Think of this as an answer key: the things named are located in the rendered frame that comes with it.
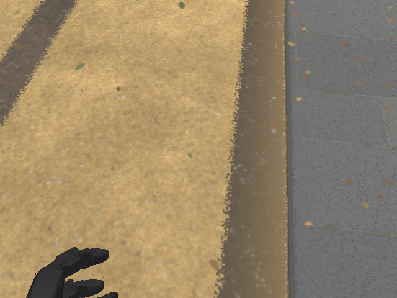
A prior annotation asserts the robot left hand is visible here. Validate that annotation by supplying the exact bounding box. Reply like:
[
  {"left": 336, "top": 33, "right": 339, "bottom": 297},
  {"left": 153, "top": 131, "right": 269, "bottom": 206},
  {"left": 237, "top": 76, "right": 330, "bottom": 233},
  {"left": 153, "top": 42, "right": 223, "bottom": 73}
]
[{"left": 26, "top": 247, "right": 118, "bottom": 298}]

